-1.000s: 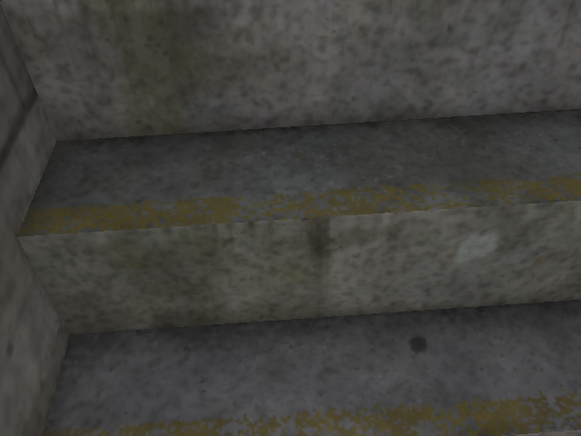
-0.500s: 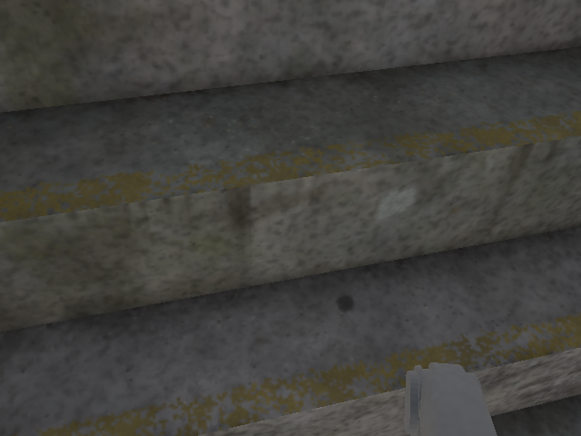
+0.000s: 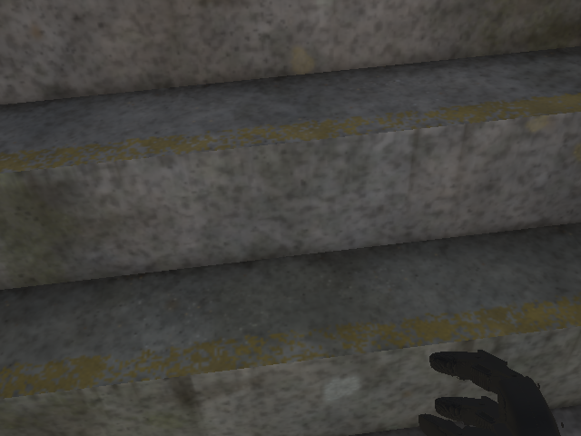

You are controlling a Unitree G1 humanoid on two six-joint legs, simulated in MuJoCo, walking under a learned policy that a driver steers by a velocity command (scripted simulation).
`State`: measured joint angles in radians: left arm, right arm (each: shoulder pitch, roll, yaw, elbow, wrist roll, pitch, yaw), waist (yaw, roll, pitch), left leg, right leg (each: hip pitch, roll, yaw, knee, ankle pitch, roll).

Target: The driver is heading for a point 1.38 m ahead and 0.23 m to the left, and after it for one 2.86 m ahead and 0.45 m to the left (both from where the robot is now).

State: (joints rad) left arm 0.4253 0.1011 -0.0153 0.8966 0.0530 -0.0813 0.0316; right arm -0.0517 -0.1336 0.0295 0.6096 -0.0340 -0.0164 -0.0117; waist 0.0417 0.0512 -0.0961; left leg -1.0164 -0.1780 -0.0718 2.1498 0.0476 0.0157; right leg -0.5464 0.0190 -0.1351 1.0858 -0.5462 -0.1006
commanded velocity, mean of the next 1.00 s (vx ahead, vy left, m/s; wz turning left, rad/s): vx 0.46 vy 0.05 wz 0.11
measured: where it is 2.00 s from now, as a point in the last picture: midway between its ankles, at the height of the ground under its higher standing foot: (379, 350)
